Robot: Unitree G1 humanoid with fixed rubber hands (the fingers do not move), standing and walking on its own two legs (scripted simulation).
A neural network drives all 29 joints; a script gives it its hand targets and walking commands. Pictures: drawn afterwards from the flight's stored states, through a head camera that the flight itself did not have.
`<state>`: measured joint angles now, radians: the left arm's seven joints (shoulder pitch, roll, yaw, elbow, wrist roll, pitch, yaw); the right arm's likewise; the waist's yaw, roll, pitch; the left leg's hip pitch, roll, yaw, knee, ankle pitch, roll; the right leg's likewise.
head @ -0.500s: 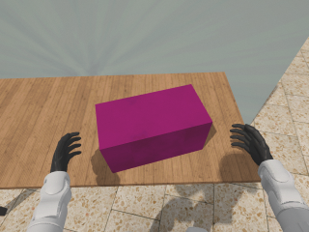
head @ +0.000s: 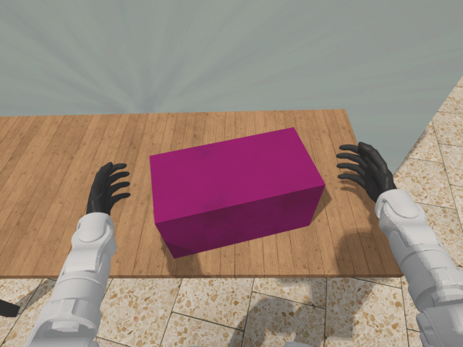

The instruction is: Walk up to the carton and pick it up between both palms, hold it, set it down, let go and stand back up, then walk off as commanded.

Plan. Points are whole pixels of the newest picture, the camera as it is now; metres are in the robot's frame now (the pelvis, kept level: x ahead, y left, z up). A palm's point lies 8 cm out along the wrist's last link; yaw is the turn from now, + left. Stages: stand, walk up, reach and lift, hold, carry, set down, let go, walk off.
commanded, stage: reach and lift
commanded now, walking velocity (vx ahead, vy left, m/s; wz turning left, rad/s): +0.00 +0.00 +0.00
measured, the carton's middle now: (234, 192) +0.42 +0.05 -0.04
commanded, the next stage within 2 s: none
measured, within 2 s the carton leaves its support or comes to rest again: neither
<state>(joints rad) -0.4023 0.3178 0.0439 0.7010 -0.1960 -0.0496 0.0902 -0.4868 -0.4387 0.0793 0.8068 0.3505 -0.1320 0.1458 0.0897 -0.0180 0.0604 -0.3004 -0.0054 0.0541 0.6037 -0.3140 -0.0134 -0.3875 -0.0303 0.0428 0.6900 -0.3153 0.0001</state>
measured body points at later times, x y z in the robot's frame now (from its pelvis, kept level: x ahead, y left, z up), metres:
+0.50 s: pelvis +0.00 +0.00 +0.00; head +0.05 -0.01 +0.44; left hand +0.39 +0.28 +0.06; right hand +0.46 -0.19 +0.09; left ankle +0.00 +0.13 -0.72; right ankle +0.03 -0.12 -0.72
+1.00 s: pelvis +0.00 +0.01 -0.01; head +0.10 -0.01 +0.43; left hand +0.39 +0.30 +0.02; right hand +0.48 -0.17 +0.04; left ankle +0.00 +0.13 -0.72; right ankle +0.03 -0.12 -0.72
